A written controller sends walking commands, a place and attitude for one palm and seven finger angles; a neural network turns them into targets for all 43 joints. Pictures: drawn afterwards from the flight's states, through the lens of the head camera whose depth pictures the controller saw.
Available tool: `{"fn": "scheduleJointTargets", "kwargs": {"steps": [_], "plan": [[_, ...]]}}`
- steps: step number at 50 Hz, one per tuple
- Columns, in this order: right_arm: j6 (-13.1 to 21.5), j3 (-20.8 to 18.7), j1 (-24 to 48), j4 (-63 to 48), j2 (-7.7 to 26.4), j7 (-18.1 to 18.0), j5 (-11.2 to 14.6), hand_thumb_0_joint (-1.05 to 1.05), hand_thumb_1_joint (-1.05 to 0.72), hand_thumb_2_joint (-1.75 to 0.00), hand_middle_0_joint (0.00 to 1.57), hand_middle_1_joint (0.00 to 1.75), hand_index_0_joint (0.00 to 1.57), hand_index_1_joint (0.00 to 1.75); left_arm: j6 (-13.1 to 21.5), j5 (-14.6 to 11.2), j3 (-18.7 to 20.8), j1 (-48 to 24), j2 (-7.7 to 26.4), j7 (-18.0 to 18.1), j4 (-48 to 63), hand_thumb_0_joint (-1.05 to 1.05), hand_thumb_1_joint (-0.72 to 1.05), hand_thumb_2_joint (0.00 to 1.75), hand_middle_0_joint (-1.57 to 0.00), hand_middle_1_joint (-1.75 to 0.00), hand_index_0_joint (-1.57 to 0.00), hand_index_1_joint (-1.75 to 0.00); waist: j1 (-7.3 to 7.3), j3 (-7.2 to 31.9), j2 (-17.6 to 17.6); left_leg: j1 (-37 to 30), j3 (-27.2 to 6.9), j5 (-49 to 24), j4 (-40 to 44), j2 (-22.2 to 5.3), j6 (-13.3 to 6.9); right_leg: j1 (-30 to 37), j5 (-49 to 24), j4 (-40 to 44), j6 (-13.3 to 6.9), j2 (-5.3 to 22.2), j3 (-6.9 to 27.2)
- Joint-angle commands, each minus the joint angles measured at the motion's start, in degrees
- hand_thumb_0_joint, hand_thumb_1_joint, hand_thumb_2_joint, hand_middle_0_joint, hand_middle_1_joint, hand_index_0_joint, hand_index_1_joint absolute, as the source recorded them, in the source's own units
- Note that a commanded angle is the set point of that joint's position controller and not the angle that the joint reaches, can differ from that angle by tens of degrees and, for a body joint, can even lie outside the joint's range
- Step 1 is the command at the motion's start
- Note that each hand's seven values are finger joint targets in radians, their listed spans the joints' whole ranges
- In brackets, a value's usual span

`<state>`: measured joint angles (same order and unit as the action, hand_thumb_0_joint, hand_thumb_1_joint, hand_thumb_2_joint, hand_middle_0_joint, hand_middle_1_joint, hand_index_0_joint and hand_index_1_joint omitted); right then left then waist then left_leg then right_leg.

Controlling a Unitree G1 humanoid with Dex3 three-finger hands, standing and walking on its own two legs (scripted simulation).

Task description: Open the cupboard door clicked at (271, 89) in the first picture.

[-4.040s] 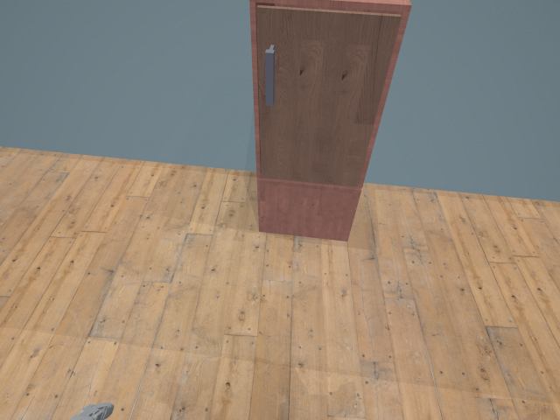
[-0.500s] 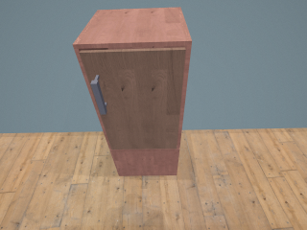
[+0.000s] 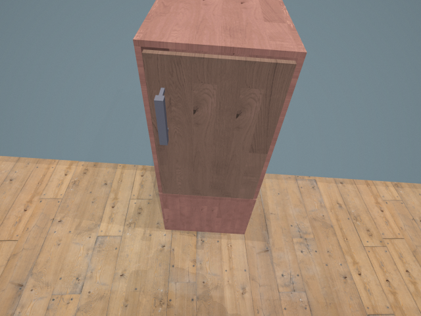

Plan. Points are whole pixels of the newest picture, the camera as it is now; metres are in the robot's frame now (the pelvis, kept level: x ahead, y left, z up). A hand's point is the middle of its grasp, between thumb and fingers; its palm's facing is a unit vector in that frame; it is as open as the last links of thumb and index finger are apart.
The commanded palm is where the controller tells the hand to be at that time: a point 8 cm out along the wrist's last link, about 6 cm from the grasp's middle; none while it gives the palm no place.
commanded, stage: come to a stop and stand still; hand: left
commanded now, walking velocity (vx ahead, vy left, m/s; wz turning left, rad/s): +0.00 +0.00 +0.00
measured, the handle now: (163, 117) +0.60 +0.19 +0.02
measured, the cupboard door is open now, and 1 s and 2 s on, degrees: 0 0 0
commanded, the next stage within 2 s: look again from close up in 0.24 s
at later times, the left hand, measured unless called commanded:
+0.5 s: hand out of the picture +0.01 +0.17 -0.18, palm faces +0.01 -0.98 -0.22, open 7.3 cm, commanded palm none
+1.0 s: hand out of the picture -0.05 +0.12 -0.18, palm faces +0.05 -0.99 -0.16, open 7.3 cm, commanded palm none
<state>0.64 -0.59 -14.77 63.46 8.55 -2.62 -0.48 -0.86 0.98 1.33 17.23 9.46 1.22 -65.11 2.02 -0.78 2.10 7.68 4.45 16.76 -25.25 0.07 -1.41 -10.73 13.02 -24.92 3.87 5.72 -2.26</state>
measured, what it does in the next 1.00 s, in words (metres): shifts its weight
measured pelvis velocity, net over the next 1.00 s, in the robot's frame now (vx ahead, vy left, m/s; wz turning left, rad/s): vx -0.04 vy -0.04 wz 0.01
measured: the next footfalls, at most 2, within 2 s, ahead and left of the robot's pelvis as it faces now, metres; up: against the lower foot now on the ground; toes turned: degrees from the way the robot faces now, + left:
left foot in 1.48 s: +0.08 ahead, +0.08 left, +0.00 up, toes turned +7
right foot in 1.78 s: +0.21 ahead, -0.16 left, +0.00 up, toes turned -5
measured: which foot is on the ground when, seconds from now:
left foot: down 0.00-1.00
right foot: down 0.00-1.00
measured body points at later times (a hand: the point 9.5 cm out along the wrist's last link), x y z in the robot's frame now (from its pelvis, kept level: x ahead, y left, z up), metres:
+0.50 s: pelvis -0.01 -0.01 -0.01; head +0.00 -0.01 +0.44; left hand +0.01 +0.22 -0.16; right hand -0.01 -0.23 -0.17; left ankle -0.03 +0.10 -0.74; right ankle +0.00 -0.16 -0.74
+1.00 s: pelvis -0.04 -0.04 +0.00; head -0.05 -0.04 +0.44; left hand -0.06 +0.18 -0.17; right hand -0.06 -0.26 -0.16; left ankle -0.03 +0.10 -0.74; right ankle +0.00 -0.16 -0.74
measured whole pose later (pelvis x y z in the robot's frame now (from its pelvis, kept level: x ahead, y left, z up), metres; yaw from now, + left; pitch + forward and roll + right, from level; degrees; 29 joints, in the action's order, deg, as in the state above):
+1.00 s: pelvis -0.04 -0.04 +0.00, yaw +1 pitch -3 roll +0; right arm 0.1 0.0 -20.5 61.9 8.4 -1.0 -0.9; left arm -0.1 1.1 0.3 19.9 7.7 1.1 -62.0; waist 0.1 -0.7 0.3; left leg 11.5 2.7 15.9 -29.5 -2.8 1.0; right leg -14.4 13.4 -29.8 0.5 3.1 -3.7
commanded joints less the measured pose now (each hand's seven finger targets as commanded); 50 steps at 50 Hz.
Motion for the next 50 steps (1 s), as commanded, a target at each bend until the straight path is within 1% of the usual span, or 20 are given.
{"fn": "scheduleJointTargets", "kwargs": {"steps": [1,3,4,11,16,17,18,19,20,21,23,26,29,32,34,38,42,45,47,50], "plan": [[1.00,-1.04,-4.03,-0.68,6.26,-0.06,0.10,0.00,-0.90,-0.90,0.20,0.30,0.20,0.30,0.80,-0.06,0.04,2.81,3.51,0.56,0.25,0.00,0.90,0.90,-0.20,-0.30,-0.20,-0.30,-1.25,-2.74,-3.36,1.28,-5.32,-20.13,6.63,-7.64,0.01,0.64,-9.77,2.24,-2.69,0.82,0.50],[1.05,-1.08,-4.23,-0.55,6.48,-0.04,0.12,0.00,-0.90,-0.90,0.20,0.30,0.20,0.30,0.77,-0.02,0.04,2.53,3.67,0.68,0.29,0.00,0.90,0.90,-0.20,-0.30,-0.20,-0.30,-1.34,-2.72,-2.80,0.95,-5.33,-21.45,6.57,-7.62,0.14,0.96,-10.24,2.06,-2.63,0.82,0.37],[1.12,-0.98,-4.21,-0.36,6.43,-0.06,0.05,0.00,-0.90,-0.90,0.20,0.30,0.20,0.30,0.74,-0.06,-0.01,2.36,3.58,0.72,0.23,0.00,0.90,0.90,-0.20,-0.30,-0.20,-0.30,-1.37,-2.46,-3.84,0.74,-5.18,-22.06,6.77,-7.63,0.22,1.24,-10.13,2.05,-2.57,0.94,0.32],[1.23,-0.81,-4.50,0.33,5.86,-0.10,-0.01,0.00,-0.90,-0.90,0.20,0.30,0.20,0.30,0.75,-0.18,-0.05,1.81,3.60,0.81,0.03,0.00,0.90,0.90,-0.20,-0.30,-0.20,-0.30,-1.33,-3.10,-4.41,1.32,-4.86,-19.95,7.19,-7.17,0.43,2.12,-10.52,2.72,-2.71,1.06,0.64],[1.33,-0.90,-5.70,0.94,5.32,-0.17,0.07,0.00,-0.90,-0.90,0.20,0.30,0.20,0.30,1.06,-0.30,0.03,1.61,3.85,0.93,0.14,0.00,0.90,0.90,-0.20,-0.30,-0.20,-0.30,-1.46,-1.64,-3.39,0.20,-4.48,-21.95,6.40,-7.08,0.47,3.46,-13.05,2.70,-3.05,1.11,0.75],[1.92,-0.77,-2.75,-3.39,8.19,0.69,0.77,0.00,-0.90,-0.90,0.20,0.30,0.20,0.30,2.37,0.31,-0.84,3.69,5.53,3.47,-0.50,0.00,0.90,0.90,-0.20,-0.30,-0.20,-0.30,-1.40,-3.67,-4.21,4.25,-4.13,-36.71,-3.98,-8.06,1.83,0.16,-24.17,-0.20,-3.86,2.65,4.11],[1.76,-0.53,-3.38,-5.36,7.33,1.06,0.20,0.00,-0.90,-0.90,0.20,0.30,0.20,0.30,3.30,0.52,-0.04,3.59,7.48,2.75,1.06,0.00,0.90,0.90,-0.20,-0.30,-0.20,-0.30,-2.04,-2.39,-4.61,4.56,-2.87,-33.63,-4.04,-5.89,2.56,2.62,-30.47,-2.60,-4.62,3.36,0.82],[2.32,-0.81,-7.04,-4.34,5.16,0.82,-0.28,0.00,-0.90,-0.90,0.20,0.30,0.20,0.30,3.18,0.36,-0.03,3.35,6.25,2.25,2.10,0.00,0.90,0.90,-0.20,-0.30,-0.20,-0.30,-2.53,3.07,-6.46,2.89,-3.81,-32.68,-2.05,-5.42,2.00,4.67,-27.98,-7.77,-4.90,2.58,1.20],[2.27,-0.85,-7.98,-3.82,6.06,0.53,-0.39,0.00,-0.90,-0.90,0.20,0.30,0.20,0.30,2.94,0.05,-0.40,3.13,5.20,2.06,2.19,0.00,0.90,0.90,-0.20,-0.30,-0.20,-0.30,-2.24,6.63,-6.37,1.45,-4.60,-35.16,-2.85,-6.92,0.91,4.57,-20.68,-7.73,-4.99,1.70,0.29],[2.04,-0.83,-7.72,-4.33,6.42,0.40,-0.35,0.00,-0.90,-0.90,0.20,0.30,0.20,0.30,2.65,-0.13,-0.57,2.87,4.57,1.90,2.68,0.00,0.90,0.90,-0.20,-0.30,-0.20,-0.30,-2.21,7.74,-4.37,-0.22,-5.01,-34.91,-3.19,-7.66,0.31,3.72,-15.57,-6.77,-5.03,0.75,-0.25],[1.59,-0.91,-6.93,-5.01,6.26,0.38,-0.34,0.00,-0.90,-0.90,0.20,0.30,0.20,0.30,2.10,0.05,-0.64,1.56,4.38,1.59,3.57,0.00,0.90,0.90,-0.20,-0.30,-0.20,-0.30,-2.29,4.13,-2.54,1.73,-5.14,-28.36,-2.38,-7.57,-0.20,1.22,-10.46,-5.66,-4.93,0.20,-0.21],[0.89,-0.73,-5.28,-5.62,5.63,0.69,-0.21,0.00,-0.90,-0.90,0.20,0.30,0.20,0.30,1.72,0.04,-0.71,1.02,4.45,1.28,4.23,0.00,0.90,0.90,-0.20,-0.30,-0.20,-0.30,-2.25,-3.31,-0.14,7.25,-5.11,-12.23,0.33,-6.15,-0.12,-1.75,-6.56,-2.52,-4.85,0.63,1.44],[0.38,-0.62,-4.85,-5.88,5.02,1.20,-0.29,0.00,-0.90,-0.90,0.20,0.30,0.20,0.30,1.48,0.09,-0.58,1.13,5.06,0.98,4.99,0.00,0.90,0.90,-0.20,-0.30,-0.20,-0.30,-2.07,-7.79,-1.76,10.68,-5.33,-0.60,2.85,-4.83,-0.04,-4.39,2.49,0.22,-4.98,0.38,2.70],[0.27,-0.62,-5.82,-5.61,4.95,1.32,-0.40,0.00,-0.90,-0.90,0.20,0.30,0.20,0.30,1.60,-0.03,-0.42,1.47,5.49,0.87,5.39,0.00,0.90,0.90,-0.20,-0.30,-0.20,-0.30,-2.45,-7.22,-0.25,9.76,-4.92,1.63,3.11,-4.27,0.04,-5.42,5.60,1.91,-5.16,0.44,3.75],[0.28,-0.58,-6.26,-5.47,5.22,1.35,-0.41,0.00,-0.90,-0.90,0.20,0.30,0.20,0.30,1.59,0.00,-0.34,1.74,5.56,0.82,5.75,0.00,0.90,0.90,-0.20,-0.30,-0.20,-0.30,-2.48,-6.27,-1.18,9.22,-4.80,2.16,3.28,-4.42,0.08,-5.20,6.10,2.25,-5.06,0.36,3.75],[0.36,-0.57,-6.81,-5.08,4.93,1.30,-0.34,0.00,-0.90,-0.90,0.20,0.30,0.20,0.30,1.68,0.01,-0.13,2.41,5.32,0.71,5.93,0.00,0.90,0.90,-0.20,-0.30,-0.20,-0.30,-2.43,-5.15,-0.93,8.77,-4.65,2.40,3.76,-4.71,0.17,-4.60,6.35,3.19,-5.05,0.35,3.71],[0.23,-0.42,-7.28,-4.42,4.60,1.34,-0.33,0.00,-0.90,-0.90,0.20,0.30,0.20,0.30,1.82,-0.08,-0.11,3.16,5.15,0.60,5.77,0.00,0.90,0.90,-0.20,-0.30,-0.20,-0.30,-2.37,-5.44,0.21,8.56,-4.01,1.84,3.02,-4.27,0.39,-5.35,7.63,4.62,-5.19,0.71,4.61],[0.27,-0.34,-7.93,-3.72,4.42,1.31,-0.30,0.00,-0.90,-0.90,0.20,0.30,0.20,0.30,1.85,-0.07,-0.04,3.55,4.68,0.62,5.61,0.00,0.90,0.90,-0.20,-0.30,-0.20,-0.30,-2.43,-5.69,-0.79,8.79,-4.18,1.82,3.50,-4.49,0.50,-5.43,7.52,4.80,-5.17,0.53,4.53],[0.10,-0.45,-8.94,-3.23,4.70,1.40,-0.62,0.00,-0.90,-0.90,0.20,0.30,0.20,0.30,1.74,0.16,0.31,4.51,4.88,0.47,5.38,0.00,0.90,0.90,-0.20,-0.30,-0.20,-0.30,-2.15,-4.76,-1.18,9.59,-3.97,8.37,3.26,-4.26,0.31,-4.75,14.45,4.18,-5.54,0.22,4.31],[-0.35,-0.83,-9.10,-3.22,4.96,1.72,-1.03,0.00,-0.90,-0.90,0.20,0.30,0.20,0.30,1.33,0.47,0.94,5.63,5.18,0.17,5.54,0.00,0.90,0.90,-0.20,-0.30,-0.20,-0.30,-1.67,-7.17,-0.94,13.08,-4.32,16.27,2.61,-3.75,-0.39,-6.76,23.36,4.48,-6.22,0.18,5.37]]}}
